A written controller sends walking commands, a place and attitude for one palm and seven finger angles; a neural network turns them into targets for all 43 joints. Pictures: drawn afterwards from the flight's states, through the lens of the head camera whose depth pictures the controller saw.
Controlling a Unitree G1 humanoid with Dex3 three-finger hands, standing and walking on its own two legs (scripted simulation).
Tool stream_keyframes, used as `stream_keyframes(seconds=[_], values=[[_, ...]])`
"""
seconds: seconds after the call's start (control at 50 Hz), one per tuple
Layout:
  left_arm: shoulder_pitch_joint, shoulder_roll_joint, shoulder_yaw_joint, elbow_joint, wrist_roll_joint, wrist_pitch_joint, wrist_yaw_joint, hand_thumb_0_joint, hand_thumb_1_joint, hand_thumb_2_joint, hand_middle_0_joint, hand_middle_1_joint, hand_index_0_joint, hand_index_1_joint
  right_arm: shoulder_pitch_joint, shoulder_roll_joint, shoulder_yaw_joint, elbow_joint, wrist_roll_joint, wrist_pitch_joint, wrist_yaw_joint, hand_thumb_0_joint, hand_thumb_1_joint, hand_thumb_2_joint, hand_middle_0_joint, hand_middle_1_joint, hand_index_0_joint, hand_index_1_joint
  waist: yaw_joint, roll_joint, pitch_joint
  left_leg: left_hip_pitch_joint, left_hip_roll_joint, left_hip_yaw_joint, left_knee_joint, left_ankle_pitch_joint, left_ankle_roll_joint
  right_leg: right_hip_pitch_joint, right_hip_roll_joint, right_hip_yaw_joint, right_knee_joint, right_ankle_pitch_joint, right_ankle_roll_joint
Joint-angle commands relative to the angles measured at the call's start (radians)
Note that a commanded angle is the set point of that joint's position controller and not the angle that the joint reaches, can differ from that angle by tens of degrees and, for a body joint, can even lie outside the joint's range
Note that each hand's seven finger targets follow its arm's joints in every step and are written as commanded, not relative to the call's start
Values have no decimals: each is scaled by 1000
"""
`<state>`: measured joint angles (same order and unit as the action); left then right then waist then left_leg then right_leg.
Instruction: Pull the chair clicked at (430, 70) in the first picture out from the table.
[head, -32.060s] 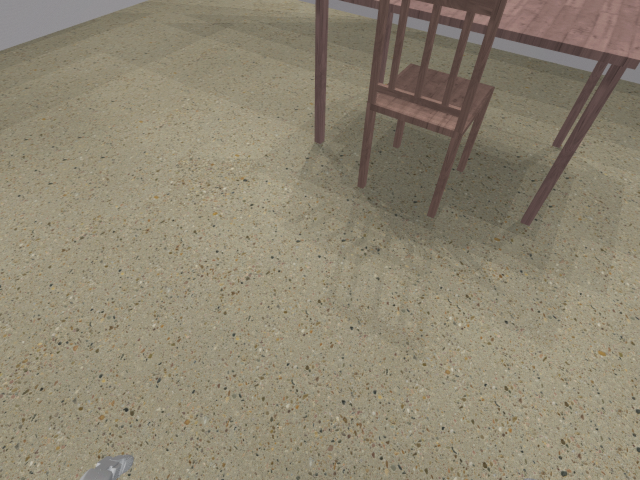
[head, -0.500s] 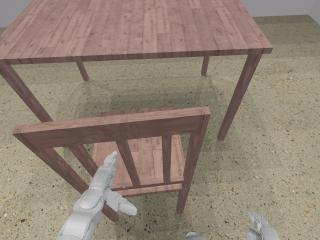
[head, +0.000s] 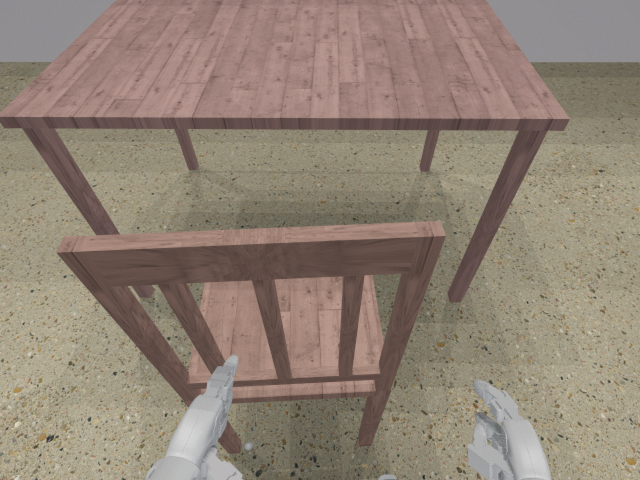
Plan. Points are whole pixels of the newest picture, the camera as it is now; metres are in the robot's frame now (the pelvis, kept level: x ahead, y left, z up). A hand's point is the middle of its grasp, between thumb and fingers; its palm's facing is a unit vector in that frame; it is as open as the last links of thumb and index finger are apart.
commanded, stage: draw the hand back to the body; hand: left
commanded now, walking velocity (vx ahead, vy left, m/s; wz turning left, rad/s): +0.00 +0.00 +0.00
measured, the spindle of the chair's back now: (275, 333) +0.33 +0.08 -0.04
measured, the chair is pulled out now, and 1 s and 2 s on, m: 0.29 0.29 0.29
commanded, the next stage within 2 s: step back with the hand held close in 1.68 s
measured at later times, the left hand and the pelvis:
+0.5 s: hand (203, 439) +0.17 +0.13 +0.05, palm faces -0.05 -0.99 -0.09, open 17.5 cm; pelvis -0.02 +0.00 -0.03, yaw -1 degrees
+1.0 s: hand (57, 386) +0.19 +0.23 +0.15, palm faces +0.34 -0.86 -0.39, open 13.7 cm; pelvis +0.01 +0.01 +0.03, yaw +0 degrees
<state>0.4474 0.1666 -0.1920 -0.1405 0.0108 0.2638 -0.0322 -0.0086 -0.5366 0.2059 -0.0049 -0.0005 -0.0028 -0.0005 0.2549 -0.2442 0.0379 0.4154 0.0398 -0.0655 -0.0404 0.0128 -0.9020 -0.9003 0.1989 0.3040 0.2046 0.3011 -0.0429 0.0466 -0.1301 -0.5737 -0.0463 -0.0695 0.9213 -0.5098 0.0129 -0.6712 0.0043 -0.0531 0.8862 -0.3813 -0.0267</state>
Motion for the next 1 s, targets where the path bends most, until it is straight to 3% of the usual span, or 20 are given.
stream_keyframes(seconds=[0.0, 0.08, 0.1, 0.14, 0.18, 0.22, 0.28, 0.3, 0.34, 0.42, 0.52, 0.58, 0.6, 0.62, 0.66, 0.68, 0.72, 0.82, 0.92, 0.98], values=[[11, 45, 6, -287, 6, -78, 15, 0, -550, 200, 0, 0, 0, 0, -54, -104, -49, -179, -3, -59, -13, 0, -900, -900, 200, 300, 200, 300, -16, -73, -135, -51, 6, 19, -121, 262, 28, 185, -9, 19, -118, 120, 6], [58, 55, 3, -321, 15, -91, 24, 0, -550, 200, 0, 0, 0, 0, -48, -104, -52, -177, -3, -73, -19, 0, -900, -900, 200, 300, 200, 300, -15, -52, -129, -65, 4, 13, -113, 243, 27, 159, -8, 14, -106, 86, 4], [-36, -39, 50, -470, -121, -245, 33, 0, -550, 200, 0, 0, 0, 0, -59, -83, -51, -166, -10, -112, -22, 0, -900, -900, 200, 300, 200, 300, -11, -122, -137, -95, 1, 9, -57, 252, 15, 107, 4, -20, -70, 97, 8], [61, 27, 102, -388, -112, -356, 40, 0, -550, 200, 0, 0, 0, 0, -53, -83, -55, -117, -9, -151, -16, 0, -900, -900, 200, 300, 200, 300, 15, -66, -141, -113, 3, 13, -49, 234, 6, 94, 6, -8, -48, 68, -3], [93, 35, 131, -437, -138, -442, 40, 0, -550, 200, 0, 0, 0, 0, -46, -77, -65, -106, -6, -170, -5, 0, -900, -900, 200, 300, 200, 300, 30, -23, -174, -117, 3, 17, -43, 245, -3, 97, 4, -8, -26, 69, -6], [100, 26, 144, -418, -138, -537, 46, 0, -550, 200, 0, 0, 0, 0, -58, -68, -72, -80, -6, -185, 9, 0, -900, -900, 200, 300, 200, 300, 39, 6, -149, -150, 6, 19, -24, 241, -13, 53, 9, -8, 1, 58, -12], [106, -16, 122, -368, -125, -692, 48, 0, -550, 200, 0, 0, 0, 0, -89, -60, -81, -57, -16, -196, 41, 0, -900, -900, 200, 300, 200, 300, 35, -35, -112, -238, 13, 14, 25, 174, -18, -35, 11, -9, 51, -4, -10], [156, -11, 122, -330, -114, -703, 42, 0, -550, 200, 0, 0, 0, 0, -95, -70, -86, -66, -15, -192, 47, 0, -900, -900, 200, 300, 200, 300, 38, -41, -127, -237, 15, 19, 21, 157, -13, -19, 9, -2, 47, -13, -10], [203, 2, 100, -340, -99, -661, 14, 0, -550, 200, 0, 0, 0, 0, -100, -84, -85, -102, -4, -176, 51, 0, -900, -900, 200, 300, 200, 300, 39, -29, -153, -224, 14, 28, -9, 128, -3, 38, 2, 10, 16, -35, -8], [165, 140, 220, -491, -135, -532, -29, 0, -550, 200, 0, 0, 0, 0, -102, -93, -82, -145, 19, -140, 7, 0, -900, -900, 200, 300, 200, 300, 42, -97, -199, -186, 13, 26, -49, 102, 19, 157, -1, 42, -59, -74, 5], [106, 161, 331, -583, -231, -544, -14, 0, -477, 235, -10, -15, -10, -15, -108, -74, -64, -106, 33, -168, -35, 0, -900, -900, 200, 300, 200, 300, 41, -74, -117, -143, 13, 22, -73, 124, 18, 175, 2, 39, -125, -79, 10], [132, 129, 333, -499, -255, -552, -37, 0, -369, 287, -25, -37, -25, -37, -94, -75, -62, -70, 35, -197, -34, 0, -900, -900, 200, 300, 200, 300, 31, -75, -68, -114, 17, 15, -99, 137, 12, 173, 3, 19, -147, -55, 15], [245, 291, 391, -413, -104, -450, 78, 0, -332, 305, -30, -45, -30, -45, -80, -68, -85, -67, 18, -134, -60, 0, -900, -900, 200, 300, 200, 300, 90, -31, -99, -51, 37, 24, -150, 157, 14, 258, -42, 84, -176, -34, -6], [270, 201, 342, -444, -88, -404, 119, 0, -296, 322, -35, -53, -35, -53, -97, -54, -75, -92, 15, -111, -61, 0, -900, -900, 200, 300, 200, 300, 75, 1, -38, -33, 24, 24, -166, 166, 14, 248, -44, 63, -205, -21, -2], [244, 151, 290, -483, -74, -377, 142, 0, -224, 357, -45, -68, -45, -68, -101, -52, -70, -92, 11, -93, -60, 0, -900, -900, 200, 300, 200, 300, 64, 22, -15, 5, 31, 23, -190, 197, 15, 264, -48, 39, -213, 27, -1], [226, 161, 288, -501, -68, -370, 153, 0, -188, 375, -50, -75, -50, -75, -102, -57, -67, -89, 10, -84, -62, 0, -900, -900, 200, 300, 200, 300, 62, 7, -17, 35, 35, 19, -204, 217, 18, 276, -44, 33, -224, 48, 0], [195, 203, 320, -515, -62, -361, 176, 0, -115, 410, -60, -90, -60, -90, -117, -62, -68, -83, 5, -79, -72, 0, -900, -900, 200, 300, 200, 300, 61, -60, -8, 65, 37, 18, -228, 229, 24, 316, -43, 35, -258, 59, 3], [93, 313, 429, -570, -53, -361, 219, 0, 66, 497, -85, -128, -85, -128, -143, -68, -55, -54, -2, -101, -91, 0, -900, -900, 200, 300, 200, 300, 78, -19, 3, 157, 35, 12, -309, 252, 23, 398, -44, 37, -313, 77, 0], [108, 282, 453, -531, -53, -365, 219, 0, 248, 585, -110, -165, -110, -165, -163, -56, -46, -10, -2, -121, -81, 0, -900, -900, 200, 300, 200, 300, 88, 49, 50, 234, 39, 7, -373, 341, 9, 458, -35, 21, -347, 168, -5], [110, 267, 461, -522, -60, -376, 209, 0, 356, 637, -125, -187, -125, -187, -173, -57, -49, 10, -8, -126, -68, 0, -900, -900, 200, 300, 200, 300, 92, -1, 57, 276, 48, 2, -407, 401, 6, 491, -30, 11, -363, 217, 0]])
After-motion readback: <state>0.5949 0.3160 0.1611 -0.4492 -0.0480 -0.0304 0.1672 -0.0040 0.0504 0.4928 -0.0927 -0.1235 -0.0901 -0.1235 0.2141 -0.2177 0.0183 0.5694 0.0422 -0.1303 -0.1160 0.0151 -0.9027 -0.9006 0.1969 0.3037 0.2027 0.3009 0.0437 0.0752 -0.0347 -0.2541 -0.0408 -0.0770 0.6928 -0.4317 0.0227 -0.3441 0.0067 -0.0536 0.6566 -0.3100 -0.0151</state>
